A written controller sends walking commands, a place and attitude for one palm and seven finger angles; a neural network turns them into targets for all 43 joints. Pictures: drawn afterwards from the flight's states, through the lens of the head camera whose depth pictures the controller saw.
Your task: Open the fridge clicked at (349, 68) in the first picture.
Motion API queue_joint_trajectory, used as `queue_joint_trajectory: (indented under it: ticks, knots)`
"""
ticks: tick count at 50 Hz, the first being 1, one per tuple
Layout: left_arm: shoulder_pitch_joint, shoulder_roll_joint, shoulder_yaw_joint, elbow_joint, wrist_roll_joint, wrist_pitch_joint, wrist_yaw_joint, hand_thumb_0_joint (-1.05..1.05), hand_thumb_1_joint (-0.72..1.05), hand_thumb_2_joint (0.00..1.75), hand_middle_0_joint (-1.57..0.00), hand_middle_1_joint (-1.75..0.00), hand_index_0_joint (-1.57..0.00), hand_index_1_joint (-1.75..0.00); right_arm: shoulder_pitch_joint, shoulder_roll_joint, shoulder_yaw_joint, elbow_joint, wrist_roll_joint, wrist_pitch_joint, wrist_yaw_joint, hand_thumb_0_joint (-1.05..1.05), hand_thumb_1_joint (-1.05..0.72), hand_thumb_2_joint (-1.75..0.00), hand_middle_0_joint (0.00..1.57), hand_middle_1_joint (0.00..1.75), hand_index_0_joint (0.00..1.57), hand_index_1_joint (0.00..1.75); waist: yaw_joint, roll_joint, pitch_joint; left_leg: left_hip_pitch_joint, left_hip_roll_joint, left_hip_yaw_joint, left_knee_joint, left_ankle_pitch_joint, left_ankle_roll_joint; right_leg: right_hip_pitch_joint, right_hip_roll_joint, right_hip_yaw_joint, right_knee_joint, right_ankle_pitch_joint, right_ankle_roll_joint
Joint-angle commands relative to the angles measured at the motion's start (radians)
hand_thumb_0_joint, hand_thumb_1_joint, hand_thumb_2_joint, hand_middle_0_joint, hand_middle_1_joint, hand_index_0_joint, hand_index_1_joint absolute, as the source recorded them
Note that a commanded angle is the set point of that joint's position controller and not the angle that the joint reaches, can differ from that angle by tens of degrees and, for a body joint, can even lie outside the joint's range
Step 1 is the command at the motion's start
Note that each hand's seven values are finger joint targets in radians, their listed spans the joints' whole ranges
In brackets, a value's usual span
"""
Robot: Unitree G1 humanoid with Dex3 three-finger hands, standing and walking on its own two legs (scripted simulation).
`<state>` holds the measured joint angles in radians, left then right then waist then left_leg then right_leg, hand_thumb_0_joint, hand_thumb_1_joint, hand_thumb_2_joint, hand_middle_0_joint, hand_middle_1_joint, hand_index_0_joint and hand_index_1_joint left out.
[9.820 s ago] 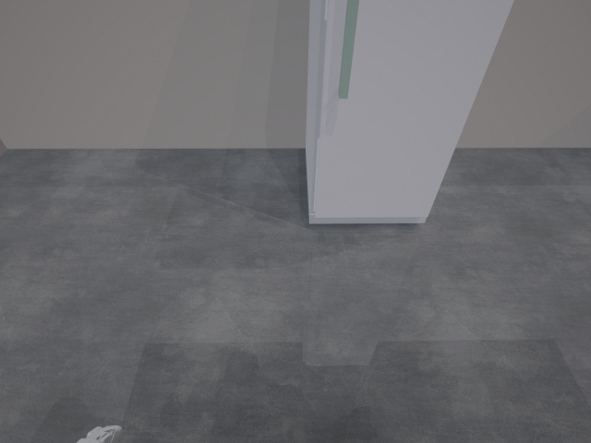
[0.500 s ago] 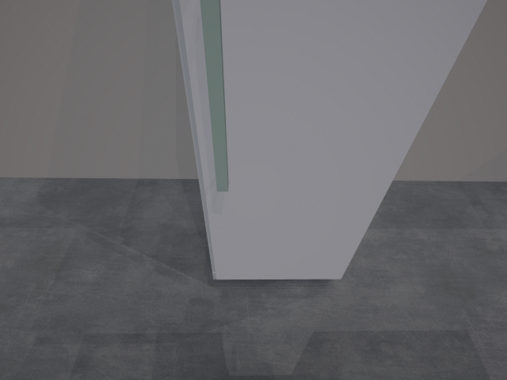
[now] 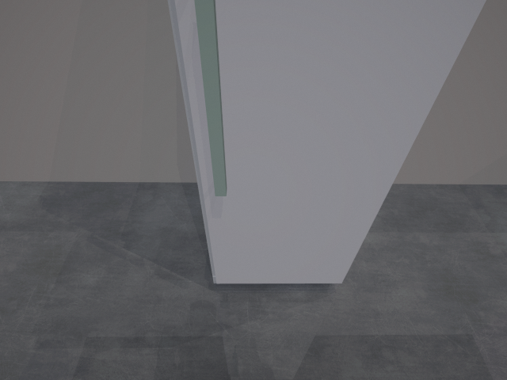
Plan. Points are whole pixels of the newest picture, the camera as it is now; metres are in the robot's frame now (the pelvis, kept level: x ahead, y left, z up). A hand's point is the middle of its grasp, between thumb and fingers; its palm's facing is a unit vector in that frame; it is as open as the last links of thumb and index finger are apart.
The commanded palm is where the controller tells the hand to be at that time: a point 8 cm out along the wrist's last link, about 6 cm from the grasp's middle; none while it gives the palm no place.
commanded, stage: look again from close up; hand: left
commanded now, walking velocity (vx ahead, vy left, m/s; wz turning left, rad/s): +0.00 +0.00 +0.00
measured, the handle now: (214, 99) +0.56 +0.12 +0.17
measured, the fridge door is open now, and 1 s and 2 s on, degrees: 0 0 0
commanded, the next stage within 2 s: none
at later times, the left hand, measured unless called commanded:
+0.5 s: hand out of the picture -0.04 +0.14 -0.18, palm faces +0.06 -0.99 -0.15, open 7.4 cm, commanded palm none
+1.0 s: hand out of the picture -0.04 +0.14 -0.18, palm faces +0.07 -0.99 -0.14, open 7.4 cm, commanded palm none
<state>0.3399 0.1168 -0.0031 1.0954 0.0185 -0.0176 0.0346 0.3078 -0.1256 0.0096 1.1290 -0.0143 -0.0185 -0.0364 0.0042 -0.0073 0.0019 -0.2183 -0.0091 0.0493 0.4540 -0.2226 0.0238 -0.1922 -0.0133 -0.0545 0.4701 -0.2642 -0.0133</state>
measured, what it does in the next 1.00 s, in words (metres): stands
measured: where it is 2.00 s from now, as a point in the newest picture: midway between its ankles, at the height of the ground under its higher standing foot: outside the picture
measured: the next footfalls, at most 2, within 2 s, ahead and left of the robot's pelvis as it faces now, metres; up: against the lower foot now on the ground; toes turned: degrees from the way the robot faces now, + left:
none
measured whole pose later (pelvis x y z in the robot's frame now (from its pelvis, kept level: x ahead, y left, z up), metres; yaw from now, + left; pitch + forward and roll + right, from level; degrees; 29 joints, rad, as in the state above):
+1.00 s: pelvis -0.01 -0.01 +0.00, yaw +0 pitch -1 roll +0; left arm 0.37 0.10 0.00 1.11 0.02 -0.02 0.03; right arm 0.33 -0.10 0.01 1.13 -0.02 -0.02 -0.04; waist 0.01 -0.01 0.00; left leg -0.22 0.00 0.04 0.44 -0.20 0.01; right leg -0.19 -0.01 -0.07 0.45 -0.25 -0.02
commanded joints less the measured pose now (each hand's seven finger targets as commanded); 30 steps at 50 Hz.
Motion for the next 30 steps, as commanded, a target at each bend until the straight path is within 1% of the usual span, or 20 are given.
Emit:
queue_joint_trajectory:
  ticks: [1,3,5,7,9,17,19,21,23,24,25,28,30]
  knots:
    - [0.089,0.079,0.013,-0.018,-0.004,-0.009,0.004,0.00,0.90,0.90,-0.20,-0.30,-0.20,-0.30,0.063,-0.079,-0.009,-0.027,0.003,-0.015,0.001,0.00,-0.90,-0.90,0.20,0.30,0.20,0.30,0.004,-0.008,0.080,-0.042,0.104,-0.101,-0.100,0.073,0.014,-0.022,-0.091,0.097,-0.100,0.076,-0.027]
    - [0.092,0.075,0.013,-0.017,-0.004,-0.008,0.004,0.00,0.90,0.90,-0.20,-0.30,-0.20,-0.30,0.060,-0.079,-0.010,-0.027,0.002,-0.013,0.001,0.00,-0.90,-0.90,0.20,0.30,0.20,0.30,0.004,-0.011,0.086,-0.040,0.101,-0.102,-0.103,0.053,0.013,-0.031,-0.090,0.100,-0.107,0.056,-0.028]
    - [0.094,0.077,0.013,-0.015,-0.004,-0.009,0.004,0.00,0.90,0.90,-0.20,-0.30,-0.20,-0.30,0.063,-0.080,-0.010,-0.028,0.003,-0.014,0.001,0.00,-0.90,-0.90,0.20,0.30,0.20,0.30,0.003,-0.008,0.078,-0.033,0.103,-0.102,-0.101,0.073,0.014,-0.025,-0.091,0.099,-0.106,0.074,-0.027]
    - [0.094,0.075,0.013,-0.014,-0.005,-0.009,0.004,0.00,0.90,0.90,-0.20,-0.30,-0.20,-0.30,0.065,-0.078,-0.010,-0.027,0.003,-0.014,0.000,0.00,-0.90,-0.90,0.20,0.30,0.20,0.30,0.003,-0.002,0.081,-0.040,0.101,-0.103,-0.106,0.050,0.013,-0.026,-0.090,0.100,-0.110,0.053,-0.028]
    - [0.097,0.077,0.013,-0.014,-0.003,-0.010,0.004,0.00,0.90,0.90,-0.20,-0.30,-0.20,-0.30,0.068,-0.077,-0.010,-0.026,0.003,-0.013,0.001,0.00,-0.90,-0.90,0.20,0.30,0.20,0.30,0.005,-0.010,0.080,-0.039,0.101,-0.104,-0.105,0.058,0.013,-0.020,-0.091,0.098,-0.112,0.061,-0.028]
    - [0.107,0.070,0.013,-0.009,-0.004,-0.010,0.003,0.00,0.90,0.90,-0.20,-0.30,-0.20,-0.30,0.072,-0.072,-0.010,-0.024,0.002,-0.011,0.000,0.00,-0.90,-0.90,0.20,0.30,0.20,0.30,0.003,-0.001,0.095,-0.041,0.097,-0.102,-0.110,0.026,0.009,-0.039,-0.089,0.104,-0.124,0.030,-0.030]
    - [0.112,0.070,0.013,-0.009,-0.003,-0.010,0.003,0.00,0.90,0.90,-0.20,-0.30,-0.20,-0.30,0.078,-0.071,-0.010,-0.026,0.003,-0.012,0.000,0.00,-0.90,-0.90,0.20,0.30,0.20,0.30,0.004,0.001,0.076,-0.033,0.100,-0.103,-0.107,0.044,0.011,-0.024,-0.089,0.099,-0.121,0.048,-0.030]
    - [0.111,0.070,0.014,-0.009,-0.004,-0.012,0.003,0.00,0.90,0.90,-0.20,-0.30,-0.20,-0.30,0.077,-0.070,-0.010,-0.024,0.003,-0.013,0.000,0.00,-0.90,-0.90,0.20,0.30,0.20,0.30,0.003,-0.008,0.072,-0.034,0.099,-0.100,-0.106,0.045,0.010,-0.022,-0.090,0.104,-0.122,0.047,-0.030]
    - [0.111,0.067,0.013,-0.007,-0.005,-0.011,0.002,0.00,0.90,0.90,-0.20,-0.30,-0.20,-0.30,0.076,-0.069,-0.009,-0.022,0.002,-0.013,0.000,0.00,-0.90,-0.90,0.20,0.30,0.20,0.30,0.005,0.003,0.087,-0.038,0.097,-0.101,-0.109,0.037,0.009,-0.031,-0.090,0.101,-0.124,0.039,-0.031]
    - [0.114,0.068,0.013,-0.007,-0.003,-0.012,0.003,0.00,0.90,0.90,-0.20,-0.30,-0.20,-0.30,0.079,-0.068,-0.009,-0.022,0.003,-0.012,0.000,0.00,-0.90,-0.90,0.20,0.30,0.20,0.30,0.004,-0.008,0.085,-0.039,0.100,-0.102,-0.108,0.044,0.010,-0.026,-0.089,0.099,-0.124,0.045,-0.031]
    - [0.116,0.066,0.013,-0.006,-0.004,-0.011,0.003,0.00,0.90,0.90,-0.20,-0.30,-0.20,-0.30,0.080,-0.069,-0.009,-0.023,0.002,-0.013,0.000,0.00,-0.90,-0.90,0.20,0.30,0.20,0.30,0.004,0.005,0.085,-0.039,0.098,-0.101,-0.108,0.044,0.009,-0.029,-0.089,0.101,-0.124,0.045,-0.031]
    - [0.118,0.065,0.013,-0.004,-0.004,-0.012,0.003,0.00,0.90,0.90,-0.20,-0.30,-0.20,-0.30,0.082,-0.064,-0.009,-0.020,0.002,-0.012,-0.001,0.00,-0.90,-0.90,0.20,0.30,0.20,0.30,0.004,-0.010,0.089,-0.042,0.097,-0.101,-0.111,0.033,0.008,-0.030,-0.090,0.103,-0.128,0.033,-0.031]
    - [0.119,0.065,0.013,-0.003,-0.004,-0.012,0.003,0.00,0.90,0.90,-0.20,-0.30,-0.20,-0.30,0.084,-0.062,-0.009,-0.021,0.002,-0.012,-0.001,0.00,-0.90,-0.90,0.20,0.30,0.20,0.30,0.005,-0.006,0.095,-0.048,0.096,-0.099,-0.108,0.034,0.008,-0.032,-0.090,0.101,-0.130,0.027,-0.032]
